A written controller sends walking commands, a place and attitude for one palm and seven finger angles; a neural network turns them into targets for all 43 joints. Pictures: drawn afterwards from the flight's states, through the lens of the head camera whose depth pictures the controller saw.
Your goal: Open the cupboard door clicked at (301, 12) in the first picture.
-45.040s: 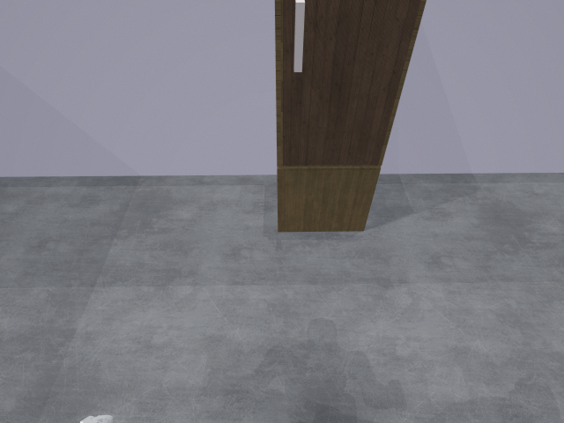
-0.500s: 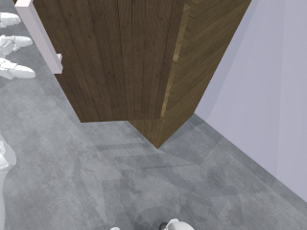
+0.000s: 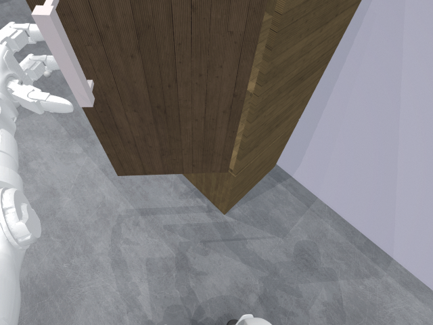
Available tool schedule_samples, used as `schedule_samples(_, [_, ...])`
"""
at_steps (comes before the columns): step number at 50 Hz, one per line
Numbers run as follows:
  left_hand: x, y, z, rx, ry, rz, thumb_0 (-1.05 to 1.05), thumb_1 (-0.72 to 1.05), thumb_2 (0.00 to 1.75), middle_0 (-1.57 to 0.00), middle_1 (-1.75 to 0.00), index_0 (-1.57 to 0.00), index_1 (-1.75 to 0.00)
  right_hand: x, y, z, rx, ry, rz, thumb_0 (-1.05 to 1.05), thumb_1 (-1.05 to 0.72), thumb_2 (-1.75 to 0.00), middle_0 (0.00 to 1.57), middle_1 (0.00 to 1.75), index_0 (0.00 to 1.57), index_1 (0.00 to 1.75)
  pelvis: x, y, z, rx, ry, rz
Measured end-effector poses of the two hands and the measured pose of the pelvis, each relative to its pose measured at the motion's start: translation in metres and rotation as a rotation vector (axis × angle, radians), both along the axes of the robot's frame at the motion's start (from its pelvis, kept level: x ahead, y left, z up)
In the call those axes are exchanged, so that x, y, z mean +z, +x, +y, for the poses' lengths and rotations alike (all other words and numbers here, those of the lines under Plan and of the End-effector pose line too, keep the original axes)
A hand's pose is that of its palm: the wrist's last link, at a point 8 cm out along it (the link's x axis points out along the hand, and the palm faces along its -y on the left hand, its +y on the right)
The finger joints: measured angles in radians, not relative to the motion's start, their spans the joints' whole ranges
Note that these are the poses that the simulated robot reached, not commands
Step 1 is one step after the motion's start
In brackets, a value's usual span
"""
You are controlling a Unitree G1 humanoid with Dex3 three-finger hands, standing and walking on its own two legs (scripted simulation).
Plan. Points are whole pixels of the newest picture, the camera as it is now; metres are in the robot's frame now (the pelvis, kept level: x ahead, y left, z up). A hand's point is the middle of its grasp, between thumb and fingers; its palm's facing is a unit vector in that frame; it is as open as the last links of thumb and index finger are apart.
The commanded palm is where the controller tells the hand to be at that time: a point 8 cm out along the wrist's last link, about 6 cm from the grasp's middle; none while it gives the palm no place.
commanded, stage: slide the fingers in behind the handle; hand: left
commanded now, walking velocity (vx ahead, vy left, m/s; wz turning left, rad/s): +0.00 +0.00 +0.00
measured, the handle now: (71, 56) +0.55 +0.21 +0.15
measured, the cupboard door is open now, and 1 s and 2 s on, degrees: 49 49 49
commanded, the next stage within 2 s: close the thumb around the handle in 1.10 s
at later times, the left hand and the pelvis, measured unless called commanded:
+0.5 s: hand (71, 74) +0.50 +0.20 +0.16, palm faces -0.01 -1.00 +0.00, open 14.0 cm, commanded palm +0.48 +0.25 +0.15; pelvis +0.00 +0.00 +0.00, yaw +0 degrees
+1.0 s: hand (80, 76) +0.50 +0.19 +0.16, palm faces +0.01 -1.00 -0.01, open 14.1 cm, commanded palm +0.48 +0.23 +0.15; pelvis -0.01 -0.01 +0.00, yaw +0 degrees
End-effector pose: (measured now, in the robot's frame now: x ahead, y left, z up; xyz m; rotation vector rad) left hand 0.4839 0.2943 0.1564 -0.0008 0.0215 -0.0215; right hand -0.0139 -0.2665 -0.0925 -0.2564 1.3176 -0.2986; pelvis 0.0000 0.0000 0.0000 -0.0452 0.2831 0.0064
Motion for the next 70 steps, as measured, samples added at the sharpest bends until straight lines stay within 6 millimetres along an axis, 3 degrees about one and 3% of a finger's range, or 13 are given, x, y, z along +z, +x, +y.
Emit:
schedule_samples(9, [0.0, 0.003, -0.007, 0.016, 0.013, 0.007, -0.01, -0.5, 0.3, -0.3, -1.2, -0.31, -1.22, -0.003, 0.01, 0.004, 0.022, 0.014, -0.028, 0.0, -0.91, -0.89, 0.2, 0.3, 0.21, 0.3, -0.001, -0.001, 0.001, 0.008, 0.002, 0.002])
schedule_samples(19, [-0.001, 0.003, -0.03, -0.005, -0.013, -0.007, -0.01, -0.5, 0.3, -0.29, -1.2, -0.31, -1.21, -0.005, 0.007, 0.004, 0.013, 0.031, -0.032, 0.0, -0.91, -0.89, 0.2, 0.3, 0.21, 0.3, 0.0, 0.0, -0.001, 0.0, 0.004, -0.012])
schedule_samples(35, [0.001, -0.006, -0.05, 0.014, 0.002, -0.004, -0.01, -0.5, 0.3, -0.29, -1.2, -0.3, -1.2, -0.008, 0.001, -0.001, 0.013, 0.039, -0.057, 0.0, -0.91, -0.89, 0.2, 0.3, 0.2, 0.3, 0.001, -0.008, -0.006, 0.001, 0.012, -0.036])
schedule_samples(51, [0.001, -0.008, -0.051, 0.029, 0.011, -0.009, -0.01, -0.5, 0.3, -0.28, -1.19, -0.27, -1.2, -0.008, -0.008, -0.006, 0.013, 0.034, -0.045, 0.0, -0.91, -0.89, 0.2, 0.3, 0.2, 0.3, 0.001, -0.01, -0.008, 0.002, 0.014, -0.035])
schedule_samples(62, [0.0, -0.003, -0.052, 0.02, 0.01, 0.002, -0.01, -0.5, 0.3, -0.28, -1.2, -0.28, -1.2, -0.008, -0.002, -0.004, 0.022, 0.034, -0.051, 0.0, -0.91, -0.89, 0.2, 0.3, 0.2, 0.3, 0.0, -0.008, -0.008, 0.008, 0.014, -0.031])
schedule_samples(70, [0.001, -0.001, -0.052, 0.015, -0.001, -0.015, -0.01, -0.33, 0.37, -0.3, -1.21, -0.31, -1.23, -0.007, 0.001, -0.002, 0.014, 0.037, -0.059, 0.0, -0.91, -0.89, 0.2, 0.3, 0.2, 0.3, 0.001, -0.005, -0.006, -0.004, 0.014, -0.027])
